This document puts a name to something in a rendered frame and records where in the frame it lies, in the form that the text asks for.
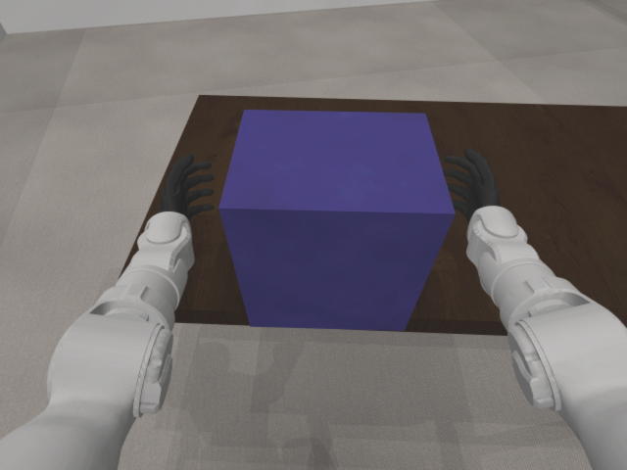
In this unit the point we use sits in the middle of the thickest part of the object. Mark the carton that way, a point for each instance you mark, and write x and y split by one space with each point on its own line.
334 219

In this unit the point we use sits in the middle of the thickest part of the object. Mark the robot left forearm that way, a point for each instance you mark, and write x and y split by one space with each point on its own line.
152 285

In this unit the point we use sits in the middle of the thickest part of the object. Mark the robot right hand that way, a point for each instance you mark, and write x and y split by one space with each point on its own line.
482 190

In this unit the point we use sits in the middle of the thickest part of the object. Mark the robot left hand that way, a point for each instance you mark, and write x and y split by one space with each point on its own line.
175 197

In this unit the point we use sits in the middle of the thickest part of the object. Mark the robot right upper arm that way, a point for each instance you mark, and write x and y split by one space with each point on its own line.
574 361

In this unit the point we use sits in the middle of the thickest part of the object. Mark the robot right forearm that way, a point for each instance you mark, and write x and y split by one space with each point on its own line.
511 272

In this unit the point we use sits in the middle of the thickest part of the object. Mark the robot left upper arm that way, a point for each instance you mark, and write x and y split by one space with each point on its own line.
111 370

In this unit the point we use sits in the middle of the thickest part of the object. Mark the table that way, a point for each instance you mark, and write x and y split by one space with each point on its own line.
561 171

